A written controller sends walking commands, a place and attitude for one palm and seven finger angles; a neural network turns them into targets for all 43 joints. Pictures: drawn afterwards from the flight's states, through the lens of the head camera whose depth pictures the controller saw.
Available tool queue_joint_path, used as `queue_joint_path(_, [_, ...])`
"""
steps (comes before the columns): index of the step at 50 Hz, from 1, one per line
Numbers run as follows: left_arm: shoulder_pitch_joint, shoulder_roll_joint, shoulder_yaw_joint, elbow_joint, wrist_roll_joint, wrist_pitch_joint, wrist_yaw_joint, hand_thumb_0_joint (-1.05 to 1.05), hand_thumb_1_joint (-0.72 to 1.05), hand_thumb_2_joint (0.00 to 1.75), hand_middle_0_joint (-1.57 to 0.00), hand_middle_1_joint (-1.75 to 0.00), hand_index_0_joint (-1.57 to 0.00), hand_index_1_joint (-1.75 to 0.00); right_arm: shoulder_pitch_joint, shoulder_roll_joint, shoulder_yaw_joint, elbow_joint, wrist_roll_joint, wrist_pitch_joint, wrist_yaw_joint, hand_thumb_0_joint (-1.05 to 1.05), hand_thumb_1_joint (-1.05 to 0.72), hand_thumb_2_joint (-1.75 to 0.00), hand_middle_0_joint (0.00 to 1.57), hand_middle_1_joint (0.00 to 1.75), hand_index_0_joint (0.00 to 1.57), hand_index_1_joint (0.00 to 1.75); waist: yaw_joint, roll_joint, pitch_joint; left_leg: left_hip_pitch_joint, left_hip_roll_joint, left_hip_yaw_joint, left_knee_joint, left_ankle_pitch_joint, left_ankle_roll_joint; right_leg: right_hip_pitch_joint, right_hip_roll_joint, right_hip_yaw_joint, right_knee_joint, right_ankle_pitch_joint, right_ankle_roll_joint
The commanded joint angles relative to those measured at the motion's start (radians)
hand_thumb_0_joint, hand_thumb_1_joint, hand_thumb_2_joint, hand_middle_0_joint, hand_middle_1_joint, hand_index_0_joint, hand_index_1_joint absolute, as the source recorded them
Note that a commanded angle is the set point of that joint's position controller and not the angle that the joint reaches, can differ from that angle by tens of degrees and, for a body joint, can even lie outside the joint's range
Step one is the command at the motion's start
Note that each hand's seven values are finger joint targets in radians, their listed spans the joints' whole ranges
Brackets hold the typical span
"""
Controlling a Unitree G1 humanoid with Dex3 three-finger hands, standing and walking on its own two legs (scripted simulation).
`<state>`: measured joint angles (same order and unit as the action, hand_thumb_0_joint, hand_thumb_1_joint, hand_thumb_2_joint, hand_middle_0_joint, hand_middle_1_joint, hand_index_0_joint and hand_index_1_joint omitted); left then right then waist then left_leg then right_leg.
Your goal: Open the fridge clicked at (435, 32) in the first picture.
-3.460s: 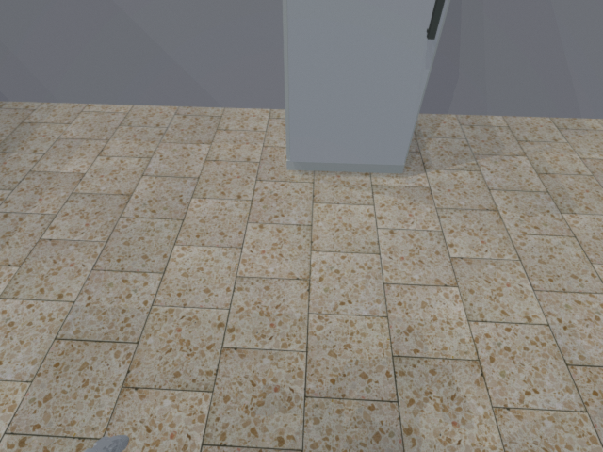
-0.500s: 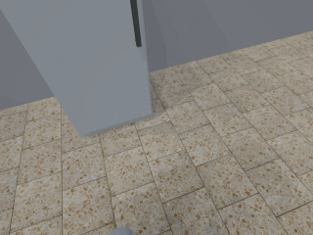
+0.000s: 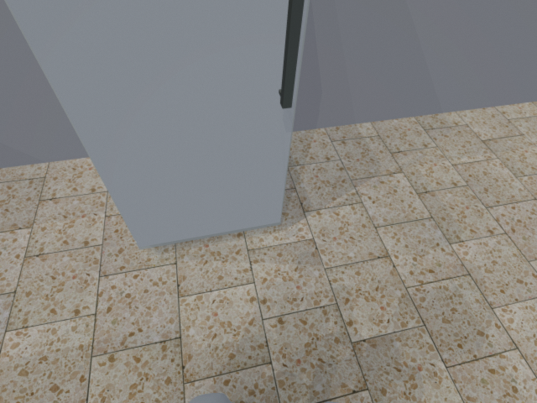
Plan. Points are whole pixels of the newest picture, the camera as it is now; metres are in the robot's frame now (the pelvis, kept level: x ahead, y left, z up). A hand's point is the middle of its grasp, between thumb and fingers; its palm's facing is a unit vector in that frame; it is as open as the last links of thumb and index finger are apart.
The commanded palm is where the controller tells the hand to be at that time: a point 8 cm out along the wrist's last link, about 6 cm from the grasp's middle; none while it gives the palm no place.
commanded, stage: turn to face it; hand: right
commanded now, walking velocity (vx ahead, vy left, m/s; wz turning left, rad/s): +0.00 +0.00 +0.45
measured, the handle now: out of the picture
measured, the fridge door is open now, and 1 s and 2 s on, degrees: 0 0 0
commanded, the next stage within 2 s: take the last steps up to it in 0.44 s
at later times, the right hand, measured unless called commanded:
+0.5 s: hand out of the picture +0.14 -0.23 -0.16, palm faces -0.11 +0.98 -0.19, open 7.3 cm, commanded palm none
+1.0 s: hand out of the picture +0.15 -0.17 -0.17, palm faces -0.19 +0.97 -0.16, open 7.3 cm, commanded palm none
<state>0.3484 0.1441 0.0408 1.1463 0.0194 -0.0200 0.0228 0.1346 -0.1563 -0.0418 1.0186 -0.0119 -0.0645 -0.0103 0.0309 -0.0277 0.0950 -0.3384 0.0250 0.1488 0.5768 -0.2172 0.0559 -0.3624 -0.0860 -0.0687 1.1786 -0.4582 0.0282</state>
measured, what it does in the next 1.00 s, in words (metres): walks ahead: right foot, then left foot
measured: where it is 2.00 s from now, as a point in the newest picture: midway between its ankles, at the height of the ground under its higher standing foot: (254, 375)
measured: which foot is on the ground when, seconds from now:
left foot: down 0.00-0.28, up 0.30-0.66, down 0.68-1.00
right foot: up 0.00-0.24, down 0.26-0.68, up 0.70-1.00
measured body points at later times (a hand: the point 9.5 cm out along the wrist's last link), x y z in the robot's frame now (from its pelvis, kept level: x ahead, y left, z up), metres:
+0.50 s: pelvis +0.07 -0.04 +0.01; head +0.10 -0.06 +0.46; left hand +0.11 +0.20 -0.12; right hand +0.15 -0.28 -0.15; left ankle +0.01 +0.09 -0.66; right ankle +0.11 -0.13 -0.73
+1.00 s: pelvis +0.13 +0.00 +0.01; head +0.15 +0.00 +0.46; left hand +0.09 +0.23 -0.14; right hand +0.16 -0.22 -0.15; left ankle +0.03 +0.08 -0.73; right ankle +0.22 -0.11 -0.71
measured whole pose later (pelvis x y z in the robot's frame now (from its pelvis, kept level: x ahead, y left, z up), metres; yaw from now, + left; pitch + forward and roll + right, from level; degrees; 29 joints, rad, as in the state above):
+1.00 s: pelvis +0.13 +0.00 +0.01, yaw +15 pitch -1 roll +0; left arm 0.26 0.17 0.05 1.07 0.03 -0.01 -0.02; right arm 0.34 -0.15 -0.04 1.12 -0.02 -0.04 0.00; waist -0.01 0.00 0.04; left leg -0.04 0.02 0.10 0.40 -0.35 0.01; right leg -0.41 -0.10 -0.11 0.70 -0.31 0.03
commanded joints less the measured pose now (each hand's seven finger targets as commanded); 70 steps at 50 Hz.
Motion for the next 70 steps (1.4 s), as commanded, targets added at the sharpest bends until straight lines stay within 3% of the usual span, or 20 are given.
queue_joint_path(1, [0.072,0.026,0.003,-0.063,0.0,0.013,0.0,0.0,0.9,0.9,-0.2,-0.3,-0.2,-0.3,0.083,-0.143,-0.03,-0.019,-0.009,0.011,-0.015,0.0,-0.9,-0.9,0.2,0.3,0.2,0.3,0.01,0.144,-0.132,0.044,0.24,-0.202,-0.256,0.543,0.118,-0.028,-0.04,0.002,-0.161,0.067,0.034])
queue_joint_path(11, [-0.084,0.096,0.01,-0.159,-0.008,0.007,0.007,0.0,0.9,0.9,-0.2,-0.3,-0.2,-0.3,0.073,-0.188,-0.062,-0.05,-0.004,0.067,-0.003,0.0,-0.9,-0.9,0.2,0.3,0.2,0.3,-0.003,0.158,-0.114,-0.014,0.172,-0.307,-0.182,0.208,0.06,0.193,0.018,-0.027,-0.641,0.24,0.041])
queue_joint_path(12, [-0.055,0.125,0.015,-0.155,-0.008,0.0,0.009,0.0,0.9,0.9,-0.2,-0.3,-0.2,-0.3,0.076,-0.158,-0.056,-0.058,-0.002,0.072,-0.003,0.0,-0.9,-0.9,0.2,0.3,0.2,0.3,0.007,0.062,-0.11,-0.079,0.128,-0.278,-0.124,0.1,0.024,0.284,-0.027,0.013,-0.738,0.287,0.03])
queue_joint_path(14, [-0.051,0.252,0.033,-0.185,0.009,0.004,0.012,0.0,0.9,0.9,-0.2,-0.3,-0.2,-0.3,0.116,-0.096,-0.046,-0.087,0.004,0.086,0.005,0.0,-0.9,-0.9,0.2,0.3,0.2,0.3,0.003,-0.339,-0.091,-0.176,-0.039,-0.101,0.236,-0.366,-0.077,0.233,-0.365,0.363,-0.946,0.309,-0.134])
queue_joint_path(18, [-0.199,0.189,0.018,-0.236,0.008,0.0,0.02,0.0,0.9,0.9,-0.2,-0.3,-0.2,-0.3,0.136,-0.122,-0.062,-0.053,-0.014,0.1,0.019,0.0,-0.9,-0.9,0.2,0.3,0.2,0.3,-0.05,-0.111,-0.063,-0.172,0.024,-0.153,0.541,-0.22,-0.093,0.128,-0.259,0.153,-0.938,0.314,-0.142])
queue_joint_path(27, [-0.069,0.198,0.046,-0.168,0.008,0.007,0.013,0.0,0.9,0.9,-0.2,-0.3,-0.2,-0.3,0.058,-0.076,-0.034,-0.088,-0.009,0.098,0.009,0.0,-0.9,-0.9,0.2,0.3,0.2,0.3,0.014,-0.139,-0.139,-0.066,0.024,-0.074,0.194,-0.259,-0.104,0.302,-0.261,0.047,-0.824,0.695,-0.174])
queue_joint_path(31, [-0.077,0.208,0.048,-0.149,0.005,0.013,0.002,0.0,0.9,0.9,-0.2,-0.3,-0.2,-0.3,0.142,-0.077,-0.028,-0.046,-0.011,0.074,0.016,0.0,-0.9,-0.9,0.2,0.3,0.2,0.3,-0.024,-0.134,-0.172,0.137,-0.009,-0.014,-0.115,-0.069,-0.079,0.23,-0.222,0.011,-0.76,0.379,-0.108])
queue_joint_path(32, [-0.081,0.181,0.042,-0.148,-0.001,0.01,-0.006,0.0,0.9,0.9,-0.2,-0.3,-0.2,-0.3,0.178,-0.112,-0.031,-0.031,-0.014,0.065,0.013,0.0,-0.9,-0.9,0.2,0.3,0.2,0.3,-0.047,-0.061,-0.163,0.265,0.031,-0.07,-0.218,-0.027,-0.059,0.112,-0.185,-0.018,-0.694,0.247,-0.064])
queue_joint_path(33, [-0.099,0.109,0.024,-0.17,-0.009,0.007,-0.013,0.0,0.9,0.9,-0.2,-0.3,-0.2,-0.3,0.225,-0.192,-0.042,-0.012,-0.021,0.052,0.003,0.0,-0.9,-0.9,0.2,0.3,0.2,0.3,-0.073,0.182,-0.141,0.396,0.235,-0.312,-0.317,-0.083,0.014,-0.111,-0.09,-0.127,-0.51,0.019,-0.004])
queue_joint_path(35, [-0.239,0.115,0.013,-0.226,0.006,0.019,-0.02,0.0,0.9,0.9,-0.2,-0.3,-0.2,-0.3,0.289,-0.235,-0.048,0.007,-0.01,0.042,-0.008,0.0,-0.9,-0.9,0.2,0.3,0.2,0.3,-0.132,0.317,-0.027,0.278,0.36,-0.522,-0.41,-0.142,0.14,-0.287,-0.036,-0.006,-0.273,-0.116,0.007])
queue_joint_path(40, [-0.127,0.096,0.022,-0.145,0.009,0.008,-0.037,0.0,0.9,0.9,-0.2,-0.3,-0.2,-0.3,0.188,-0.15,-0.024,0.003,-0.011,0.016,-0.005,0.0,-0.9,-0.9,0.2,0.3,0.2,0.3,-0.04,0.137,0.011,0.212,0.247,-0.264,-0.373,0.02,0.1,-0.219,-0.043,-0.014,-0.223,0.121,0.021])
queue_joint_path(47, [-0.162,0.072,0.016,-0.165,-0.001,-0.012,-0.047,0.0,0.9,0.9,-0.2,-0.3,-0.2,-0.3,0.238,-0.174,-0.031,0.059,-0.015,0.006,-0.003,0.0,-0.9,-0.9,0.2,0.3,0.2,0.3,-0.055,0.168,0.008,0.245,0.256,-0.239,-0.346,0.071,0.106,-0.12,-0.017,-0.046,-0.471,0.135,0.0])
queue_joint_path(50, [-0.056,0.084,0.017,-0.127,0.001,-0.027,-0.038,0.0,0.9,0.9,-0.2,-0.3,-0.2,-0.3,0.215,-0.164,-0.034,0.07,-0.008,0.013,-0.003,0.0,-0.9,-0.9,0.2,0.3,0.2,0.3,-0.001,0.107,-0.009,0.146,0.207,-0.186,-0.237,0.035,0.061,0.118,0.017,-0.084,-0.649,0.236,-0.012])
queue_joint_path(51, [0.033,0.112,0.022,-0.095,0.004,-0.035,-0.029,0.0,0.9,0.9,-0.2,-0.3,-0.2,-0.3,0.221,-0.137,-0.03,0.07,-0.004,0.017,0.0,0.0,-0.9,-0.9,0.2,0.3,0.2,0.3,0.033,0.015,-0.042,0.069,0.155,-0.146,-0.1,0.057,0.039,0.277,0.019,-0.07,-0.707,0.236,-0.021])
queue_joint_path(53, [0.244,0.271,0.056,-0.054,0.018,-0.035,-0.01,0.0,0.9,0.9,-0.2,-0.3,-0.2,-0.3,0.208,-0.048,-0.016,0.019,0.003,0.018,0.012,0.0,-0.9,-0.9,0.2,0.3,0.2,0.3,0.09,-0.323,-0.141,-0.205,-0.036,-0.003,0.4,-0.354,-0.04,0.477,-0.339,0.429,-0.922,0.148,-0.178])
queue_joint_path(54, [0.225,0.252,0.05,-0.046,0.014,-0.03,-0.004,0.0,0.9,0.9,-0.2,-0.3,-0.2,-0.3,0.152,-0.068,-0.016,0.001,-0.009,0.021,0.006,0.0,-0.9,-0.9,0.2,0.3,0.2,0.3,0.092,-0.268,-0.112,-0.247,-0.006,-0.097,0.552,-0.381,-0.023,0.397,-0.36,0.465,-0.983,0.007,-0.2])
queue_joint_path(60, [0.015,0.123,0.011,-0.094,0.004,-0.053,0.007,0.0,0.9,0.9,-0.2,-0.3,-0.2,-0.3,0.169,-0.02,-0.013,0.03,-0.013,0.045,0.022,0.0,-0.9,-0.9,0.2,0.3,0.2,0.3,-0.024,-0.076,-0.036,-0.151,0.095,-0.103,0.419,-0.146,-0.054,0.168,-0.224,0.125,-0.999,0.287,-0.175])
queue_joint_path(68, [-0.01,0.12,0.024,-0.068,0.004,-0.024,-0.006,0.0,0.9,0.9,-0.2,-0.3,-0.2,-0.3,0.21,-0.032,-0.017,0.027,-0.018,0.034,0.015,0.0,-0.9,-0.9,0.2,0.3,0.2,0.3,-0.075,-0.022,-0.035,0.163,0.028,-0.006,-0.051,0.023,-0.066,0.066,-0.156,0.024,-0.819,0.165,-0.122])
queue_joint_path(69, [-0.011,0.096,0.021,-0.067,0.0,-0.024,-0.01,0.0,0.9,0.9,-0.2,-0.3,-0.2,-0.3,0.267,-0.071,-0.024,0.047,-0.021,0.026,0.009,0.0,-0.9,-0.9,0.2,0.3,0.2,0.3,-0.103,0.065,-0.046,0.262,0.066,-0.065,-0.118,0.009,-0.054,0.0,-0.096,-0.025,-0.702,0.089,-0.083])
queue_joint_path(70, [0.001,0.039,0.01,-0.083,-0.007,-0.026,-0.016,0.0,0.9,0.9,-0.2,-0.3,-0.2,-0.3,0.32,-0.154,-0.038,0.061,-0.026,0.014,0.001,0.0,-0.9,-0.9,0.2,0.3,0.2,0.3,-0.117,0.269,-0.066,0.362,0.257,-0.328,-0.229,-0.043,0.017,-0.154,0.006,-0.111,-0.475,-0.028,-0.037])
